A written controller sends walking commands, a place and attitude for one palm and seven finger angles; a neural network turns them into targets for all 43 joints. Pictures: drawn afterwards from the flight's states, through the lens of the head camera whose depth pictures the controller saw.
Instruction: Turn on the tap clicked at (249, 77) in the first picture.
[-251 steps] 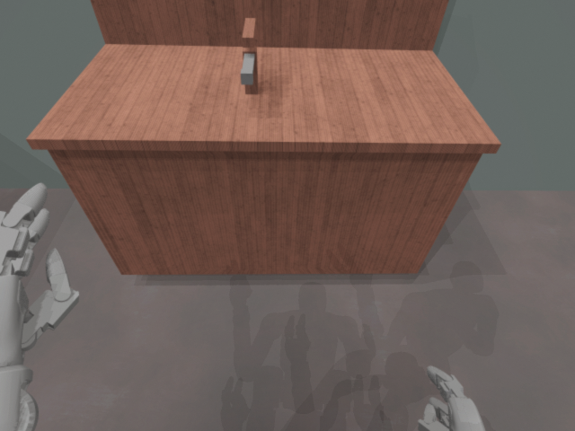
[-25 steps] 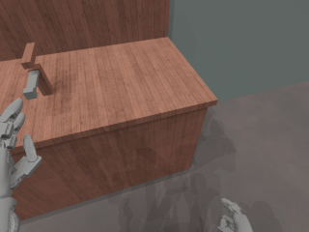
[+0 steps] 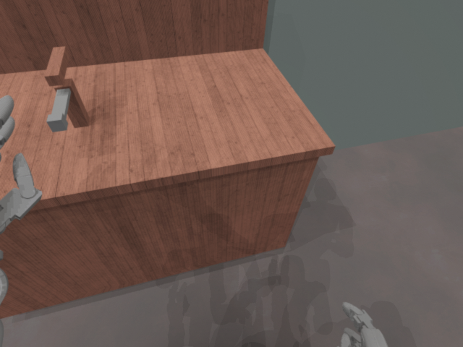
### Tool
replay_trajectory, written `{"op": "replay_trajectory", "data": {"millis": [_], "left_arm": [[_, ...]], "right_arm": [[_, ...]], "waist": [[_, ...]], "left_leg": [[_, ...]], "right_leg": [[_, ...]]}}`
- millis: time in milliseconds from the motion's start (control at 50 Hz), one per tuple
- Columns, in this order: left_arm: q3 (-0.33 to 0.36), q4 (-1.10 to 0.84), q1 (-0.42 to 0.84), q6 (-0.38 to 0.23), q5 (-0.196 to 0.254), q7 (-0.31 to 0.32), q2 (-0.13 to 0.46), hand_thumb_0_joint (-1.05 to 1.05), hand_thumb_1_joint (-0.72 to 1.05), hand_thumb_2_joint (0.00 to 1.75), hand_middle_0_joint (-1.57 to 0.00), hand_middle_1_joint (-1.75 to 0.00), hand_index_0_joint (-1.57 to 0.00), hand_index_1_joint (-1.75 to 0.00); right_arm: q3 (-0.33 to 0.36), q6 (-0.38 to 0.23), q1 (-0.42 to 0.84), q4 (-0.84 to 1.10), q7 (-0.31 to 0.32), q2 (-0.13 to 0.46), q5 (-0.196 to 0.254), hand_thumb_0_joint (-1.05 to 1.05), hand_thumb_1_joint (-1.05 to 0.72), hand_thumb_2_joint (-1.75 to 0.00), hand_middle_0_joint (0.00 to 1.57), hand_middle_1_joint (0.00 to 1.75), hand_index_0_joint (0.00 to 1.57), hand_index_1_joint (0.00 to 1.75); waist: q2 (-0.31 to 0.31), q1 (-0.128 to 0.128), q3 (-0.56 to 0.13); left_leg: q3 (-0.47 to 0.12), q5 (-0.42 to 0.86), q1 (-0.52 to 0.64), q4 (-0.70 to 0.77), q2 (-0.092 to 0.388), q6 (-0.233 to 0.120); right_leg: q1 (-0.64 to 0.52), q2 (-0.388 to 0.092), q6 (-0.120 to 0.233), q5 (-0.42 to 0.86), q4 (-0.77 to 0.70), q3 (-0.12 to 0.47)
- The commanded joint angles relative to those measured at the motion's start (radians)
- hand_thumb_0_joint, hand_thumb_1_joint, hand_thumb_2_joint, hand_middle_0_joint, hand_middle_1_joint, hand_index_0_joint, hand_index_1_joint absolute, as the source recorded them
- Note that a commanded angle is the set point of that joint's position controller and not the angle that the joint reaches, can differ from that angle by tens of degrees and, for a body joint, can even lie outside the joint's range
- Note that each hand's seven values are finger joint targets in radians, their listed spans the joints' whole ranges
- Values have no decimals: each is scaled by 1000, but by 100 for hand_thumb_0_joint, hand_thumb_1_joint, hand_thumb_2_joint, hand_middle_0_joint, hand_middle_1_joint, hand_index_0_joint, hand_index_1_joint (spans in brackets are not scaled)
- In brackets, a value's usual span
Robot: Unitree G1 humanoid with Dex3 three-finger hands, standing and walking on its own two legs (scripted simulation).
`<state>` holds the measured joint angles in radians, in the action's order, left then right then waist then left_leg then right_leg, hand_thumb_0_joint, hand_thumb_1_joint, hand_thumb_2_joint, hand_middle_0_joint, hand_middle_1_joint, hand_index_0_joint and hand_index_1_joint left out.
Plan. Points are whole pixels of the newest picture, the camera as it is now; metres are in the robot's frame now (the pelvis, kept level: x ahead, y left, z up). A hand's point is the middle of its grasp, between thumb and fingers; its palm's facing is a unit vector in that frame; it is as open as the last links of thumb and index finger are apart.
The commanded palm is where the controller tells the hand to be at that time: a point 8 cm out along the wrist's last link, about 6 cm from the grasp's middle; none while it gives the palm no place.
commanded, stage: look again from close up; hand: left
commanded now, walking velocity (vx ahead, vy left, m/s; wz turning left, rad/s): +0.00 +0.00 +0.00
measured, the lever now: (57, 122) +0.48 +0.44 +0.09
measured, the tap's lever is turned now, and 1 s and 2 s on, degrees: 0 0 0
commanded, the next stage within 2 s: shuffle to correct the standing spot in 0.18 s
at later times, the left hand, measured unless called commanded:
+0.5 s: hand (65, 171) +0.29 +0.29 +0.17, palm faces +0.38 -0.86 -0.34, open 7.4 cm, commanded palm +0.23 +0.32 +0.18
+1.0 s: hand (65, 162) +0.31 +0.30 +0.17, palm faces +0.40 -0.83 -0.38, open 7.4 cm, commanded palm +0.25 +0.33 +0.18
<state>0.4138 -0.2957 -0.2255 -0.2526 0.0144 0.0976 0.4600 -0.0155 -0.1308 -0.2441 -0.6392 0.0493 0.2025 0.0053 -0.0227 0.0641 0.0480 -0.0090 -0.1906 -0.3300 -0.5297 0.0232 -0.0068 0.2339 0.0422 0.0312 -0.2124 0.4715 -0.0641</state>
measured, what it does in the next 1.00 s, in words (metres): shifts its weight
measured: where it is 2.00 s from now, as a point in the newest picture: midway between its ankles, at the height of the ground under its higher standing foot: outside the picture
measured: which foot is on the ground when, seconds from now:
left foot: down 0.00-1.00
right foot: down 0.00-1.00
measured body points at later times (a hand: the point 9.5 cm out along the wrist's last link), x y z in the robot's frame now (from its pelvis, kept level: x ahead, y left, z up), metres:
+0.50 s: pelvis +0.07 +0.04 +0.00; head +0.09 +0.07 +0.45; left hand +0.27 +0.33 +0.18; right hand +0.26 -0.18 -0.06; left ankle +0.07 +0.11 -0.73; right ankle +0.03 -0.10 -0.73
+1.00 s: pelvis +0.09 +0.05 -0.01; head +0.10 +0.06 +0.44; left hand +0.28 +0.34 +0.19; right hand +0.25 -0.18 -0.10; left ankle +0.07 +0.11 -0.73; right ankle +0.03 -0.10 -0.73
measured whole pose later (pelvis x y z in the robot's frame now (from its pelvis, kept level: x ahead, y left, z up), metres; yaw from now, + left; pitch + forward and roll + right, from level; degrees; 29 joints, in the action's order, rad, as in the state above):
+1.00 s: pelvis +0.09 +0.05 -0.01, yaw +0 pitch +0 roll -1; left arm 0.38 -0.46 -0.41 -0.23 0.04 0.12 0.37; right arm 0.00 -0.06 -0.23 -0.57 0.02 0.21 0.01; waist -0.01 -0.01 0.01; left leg 0.03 -0.39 -0.30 -0.68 -0.07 -0.09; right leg 0.20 -0.04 -0.03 -0.43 0.63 -0.02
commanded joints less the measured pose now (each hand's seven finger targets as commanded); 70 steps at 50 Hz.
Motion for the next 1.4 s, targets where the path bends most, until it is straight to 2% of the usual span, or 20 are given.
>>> {"op": "replay_trajectory", "data": {"millis": [0,40,140,180,320,580,720,920,960,1020,1060,1100,1120,1140,1160,1180,1220,1260,1360,1380], "left_arm": [[-37,-221,-69,-57,48,-11,48,0,90,90,-20,-30,-20,-30],[-31,-256,-95,-50,43,-6,61,0,90,90,-20,-30,-20,-30],[72,-333,-8,-71,21,19,125,0,90,90,-20,-30,-20,-30],[85,-373,36,-82,20,23,135,0,90,90,-20,-30,-20,-30],[13,-382,-82,-56,22,21,44,0,90,90,-20,-30,-20,-30],[72,-406,-111,-35,43,27,94,0,90,90,-20,-30,-20,-30],[56,-363,-112,-35,39,33,77,0,90,90,-20,-30,-20,-30],[78,-397,-113,-49,36,36,89,0,90,90,-20,-30,-20,-30],[98,-372,-146,-49,39,39,105,0,90,90,-20,-30,-20,-30],[88,-345,-142,-56,38,43,95,0,90,90,-20,-30,-20,-30],[108,-360,-100,-61,34,53,121,0,90,90,-20,-30,-20,-30],[92,-361,-84,-56,32,53,99,0,90,90,-20,-30,-20,-30],[89,-369,-81,-53,33,46,89,0,90,90,-20,-30,-20,-30],[81,-400,-77,-53,33,43,85,0,90,90,-20,-30,-20,-30],[87,-448,-48,-59,38,40,112,0,90,90,-20,-30,-20,-30],[77,-432,-50,-55,23,40,116,0,90,90,-20,-30,-20,-30],[56,-425,-106,-49,21,37,72,0,90,90,-20,-30,-20,-30],[62,-444,-152,-43,21,35,75,0,90,90,-20,-30,-20,-30],[100,-438,-209,-35,18,33,111,0,90,90,-20,-30,-20,-30],[99,-413,-216,-34,21,34,105,0,90,90,-20,-30,-20,-30]], "right_arm": [[49,-95,97,183,-24,116,18,0,-90,-90,20,30,20,30],[40,-91,109,191,-20,112,11,0,-90,-90,20,30,20,30],[35,-91,126,209,-6,118,1,0,-90,-90,20,30,20,30],[30,-96,131,213,-2,111,-6,0,-90,-90,20,30,20,30],[44,-87,109,198,-25,129,-16,0,-90,-90,20,30,20,30],[50,-14,119,232,-21,135,-6,0,-90,-90,20,30,20,30],[59,5,114,229,-27,139,6,0,-90,-90,20,30,20,30],[64,5,114,235,-25,137,6,0,-90,-90,20,30,20,30],[62,6,125,236,-24,134,7,0,-90,-90,20,30,20,30],[70,17,121,225,-27,128,9,0,-90,-90,20,30,20,30],[68,27,128,218,-29,126,10,0,-90,-90,20,30,20,30],[62,33,111,203,-29,113,11,0,-90,-90,20,30,20,30],[68,33,105,204,-25,129,11,0,-90,-90,20,30,20,30],[73,27,104,218,-21,139,15,0,-90,-90,20,30,20,30],[70,10,120,224,-25,127,-2,0,-90,-90,20,30,20,30],[76,2,116,212,-34,124,-18,0,-90,-90,20,30,20,30],[92,4,96,208,-41,137,-11,0,-90,-90,20,30,20,30],[83,-3,103,210,-37,125,-1,0,-90,-90,20,30,20,30],[65,-7,92,212,-21,123,-10,0,-90,-90,20,30,20,30],[64,-6,81,210,-15,121,-12,0,-90,-90,20,30,20,30]], "waist": [[81,-9,-116],[90,-16,-68],[-60,-24,-86],[-125,-27,-111],[-84,-38,-239],[-70,-58,-209],[-10,-60,-184],[-89,-61,-177],[-19,-54,-183],[165,-55,-156],[153,-58,-104],[95,-79,-78],[-44,-97,-94],[-228,-103,-104],[-330,-109,-126],[-170,-97,-132],[-51,-89,-111],[-79,-71,-99],[-140,-62,-88],[-126,-64,-99]], "left_leg": [[-26,-75,155,97,-7,-15],[-44,-162,127,144,0,-18],[-151,-270,-11,298,77,-49],[-156,-214,3,292,83,-47],[-62,294,200,107,37,-8],[-91,334,143,31,47,-19],[-74,269,68,-36,28,-20],[-135,279,95,16,63,-25],[-91,234,31,-43,39,-22],[12,28,-119,-232,-41,-18],[35,-126,-149,-263,-39,-17],[12,-111,-20,-73,-20,-30],[-77,10,122,46,3,-55],[-301,240,296,142,127,-84],[-478,459,443,226,222,-80],[-475,466,429,217,233,-19],[-309,458,399,170,200,-82],[-195,429,349,181,157,-103],[-109,336,216,244,131,-49],[-137,315,199,245,137,-47]], "right_leg": [[58,-167,-6,-248,-210,203],[102,-133,-7,-349,-223,178],[-82,-60,-22,-124,-70,99],[-116,-59,-20,-54,-54,85],[-127,-70,-9,220,-75,77],[-91,-82,7,180,93,31],[-107,-126,31,193,113,91],[-62,-82,7,57,156,16],[-131,-122,31,134,113,79],[-192,-283,112,172,24,296],[-163,-358,146,162,-5,374],[-58,-292,89,101,105,235],[61,-160,28,80,262,101],[255,-35,-42,-46,476,-27],[433,-8,-40,-368,692,17],[445,-28,-18,-330,794,67],[477,-66,-19,-236,817,53],[458,-74,-27,-169,739,9],[300,-77,-28,-66,457,-59],[265,-75,-25,-75,407,-63]]}}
